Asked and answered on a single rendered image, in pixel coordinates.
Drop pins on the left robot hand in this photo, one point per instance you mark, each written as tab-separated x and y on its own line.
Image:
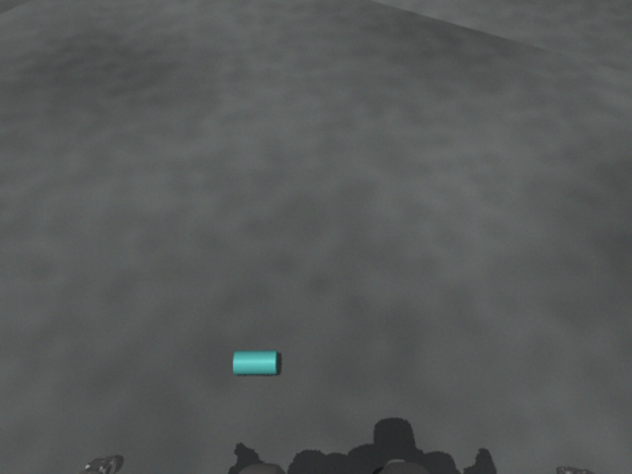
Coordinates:
108	465

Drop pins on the can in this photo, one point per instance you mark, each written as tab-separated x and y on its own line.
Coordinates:
255	362

